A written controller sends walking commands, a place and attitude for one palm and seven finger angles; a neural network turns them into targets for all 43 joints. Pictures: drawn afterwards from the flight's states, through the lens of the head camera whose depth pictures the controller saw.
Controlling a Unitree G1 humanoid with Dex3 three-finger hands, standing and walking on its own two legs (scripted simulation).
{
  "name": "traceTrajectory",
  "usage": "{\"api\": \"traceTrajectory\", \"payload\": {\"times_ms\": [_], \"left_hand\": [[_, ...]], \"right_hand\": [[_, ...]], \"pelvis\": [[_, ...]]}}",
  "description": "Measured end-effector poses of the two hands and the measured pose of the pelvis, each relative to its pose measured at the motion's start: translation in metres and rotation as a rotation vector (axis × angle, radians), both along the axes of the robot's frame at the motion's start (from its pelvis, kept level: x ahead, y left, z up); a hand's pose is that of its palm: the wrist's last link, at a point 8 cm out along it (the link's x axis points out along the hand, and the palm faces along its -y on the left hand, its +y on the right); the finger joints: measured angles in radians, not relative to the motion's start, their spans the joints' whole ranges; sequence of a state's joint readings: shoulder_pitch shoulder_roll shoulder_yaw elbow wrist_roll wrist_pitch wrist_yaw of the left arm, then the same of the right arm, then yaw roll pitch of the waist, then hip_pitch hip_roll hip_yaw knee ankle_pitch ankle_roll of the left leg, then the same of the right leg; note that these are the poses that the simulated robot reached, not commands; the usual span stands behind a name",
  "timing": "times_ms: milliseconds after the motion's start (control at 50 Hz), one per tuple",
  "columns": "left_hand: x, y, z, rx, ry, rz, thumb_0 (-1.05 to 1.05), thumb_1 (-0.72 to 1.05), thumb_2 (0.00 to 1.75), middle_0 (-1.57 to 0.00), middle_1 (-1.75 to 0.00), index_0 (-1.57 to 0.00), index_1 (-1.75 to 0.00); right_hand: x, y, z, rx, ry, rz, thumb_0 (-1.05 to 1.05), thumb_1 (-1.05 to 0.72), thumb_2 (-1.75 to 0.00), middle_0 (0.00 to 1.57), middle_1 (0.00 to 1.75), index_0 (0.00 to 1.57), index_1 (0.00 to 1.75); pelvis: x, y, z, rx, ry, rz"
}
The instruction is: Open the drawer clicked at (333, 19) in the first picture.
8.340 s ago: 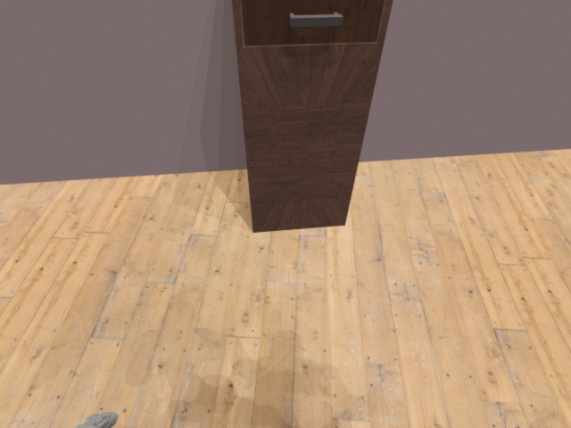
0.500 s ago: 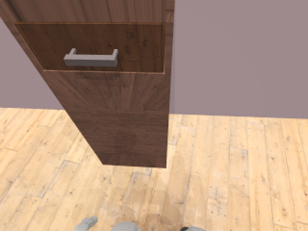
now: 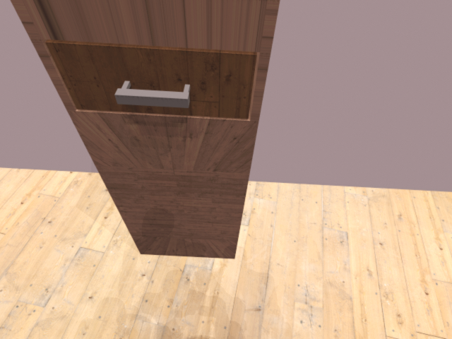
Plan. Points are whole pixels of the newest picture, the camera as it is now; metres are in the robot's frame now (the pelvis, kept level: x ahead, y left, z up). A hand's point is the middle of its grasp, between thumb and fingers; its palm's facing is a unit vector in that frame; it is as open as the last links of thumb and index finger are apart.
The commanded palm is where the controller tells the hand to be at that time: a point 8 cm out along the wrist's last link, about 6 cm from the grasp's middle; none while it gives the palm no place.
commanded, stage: come to a stop and stand still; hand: left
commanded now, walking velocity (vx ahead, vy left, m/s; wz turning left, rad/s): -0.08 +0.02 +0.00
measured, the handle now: (155, 92) +0.53 +0.18 +0.14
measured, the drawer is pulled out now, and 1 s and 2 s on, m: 0.00 0.00 0.00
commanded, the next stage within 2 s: look again from close up in 0.58 s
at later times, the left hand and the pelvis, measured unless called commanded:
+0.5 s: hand out of the picture -0.01 +0.12 -0.17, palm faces +0.05 -0.97 -0.22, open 7.3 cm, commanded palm none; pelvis -0.01 -0.05 +0.00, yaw +1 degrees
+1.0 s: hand out of the picture -0.03 +0.16 -0.18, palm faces +0.03 -0.98 -0.20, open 7.4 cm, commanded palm none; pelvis -0.03 +0.00 -0.01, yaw +0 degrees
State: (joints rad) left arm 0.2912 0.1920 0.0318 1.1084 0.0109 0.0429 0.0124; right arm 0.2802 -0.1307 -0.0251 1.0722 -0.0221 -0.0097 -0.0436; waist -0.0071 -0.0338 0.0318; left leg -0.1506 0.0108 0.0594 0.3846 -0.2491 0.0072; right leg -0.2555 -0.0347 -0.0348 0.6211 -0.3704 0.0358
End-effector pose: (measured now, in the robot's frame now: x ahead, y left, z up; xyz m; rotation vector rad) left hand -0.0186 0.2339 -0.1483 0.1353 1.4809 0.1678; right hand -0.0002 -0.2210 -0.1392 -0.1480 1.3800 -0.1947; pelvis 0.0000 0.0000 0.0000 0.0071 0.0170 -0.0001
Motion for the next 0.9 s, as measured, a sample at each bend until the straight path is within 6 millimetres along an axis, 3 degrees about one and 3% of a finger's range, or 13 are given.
{"api": "traceTrajectory", "payload": {"times_ms": [140,300,460,660,780,900], "left_hand": [[0.025,-0.030,0.005,0.034,-0.081,-0.033,0.01,0.92,0.90,-0.20,-0.30,-0.20,-0.30],[0.033,-0.045,0.007,0.053,-0.141,-0.029,0.02,0.94,0.90,-0.20,-0.30,-0.20,-0.30],[0.013,-0.059,0.007,0.041,-0.117,-0.005,0.01,0.94,0.90,-0.20,-0.30,-0.20,-0.30],[-0.019,-0.075,0.002,-0.010,-0.046,0.027,0.01,0.92,0.90,-0.20,-0.30,-0.20,-0.30],[-0.030,-0.071,0.001,-0.014,-0.053,-0.005,0.01,0.91,0.90,-0.20,-0.30,-0.20,-0.30],[-0.026,-0.042,-0.005,-0.008,-0.079,-0.007,0.01,0.91,0.90,-0.20,-0.30,-0.20,-0.30]], "right_hand": [[-0.020,-0.019,-0.019,0.050,0.065,-0.038,0.01,-0.91,-0.90,0.20,0.30,0.21,0.30],[-0.021,-0.028,-0.020,0.075,0.057,-0.015,0.01,-0.91,-0.90,0.20,0.30,0.20,0.30],[-0.022,-0.037,-0.020,0.076,0.057,0.008,0.01,-0.91,-0.90,0.20,0.30,0.20,0.30],[-0.031,-0.041,-0.016,0.055,0.081,0.017,0.01,-0.91,-0.90,0.20,0.30,0.20,0.30],[-0.023,-0.035,-0.016,0.044,0.020,0.005,0.01,-0.91,-0.90,0.20,0.30,0.20,0.30],[-0.023,-0.014,-0.017,0.035,-0.038,0.022,0.02,-0.93,-0.90,0.20,0.30,0.20,0.30]], "pelvis": [[0.000,-0.021,-0.005,0.000,-0.016,0.003],[-0.004,-0.042,-0.004,0.006,-0.039,0.006],[-0.010,-0.051,-0.003,-0.001,-0.044,0.014],[-0.013,-0.050,-0.002,-0.004,-0.044,0.016],[-0.023,-0.036,-0.004,-0.026,-0.027,0.000],[-0.026,-0.015,-0.010,-0.024,-0.036,0.004]]}}
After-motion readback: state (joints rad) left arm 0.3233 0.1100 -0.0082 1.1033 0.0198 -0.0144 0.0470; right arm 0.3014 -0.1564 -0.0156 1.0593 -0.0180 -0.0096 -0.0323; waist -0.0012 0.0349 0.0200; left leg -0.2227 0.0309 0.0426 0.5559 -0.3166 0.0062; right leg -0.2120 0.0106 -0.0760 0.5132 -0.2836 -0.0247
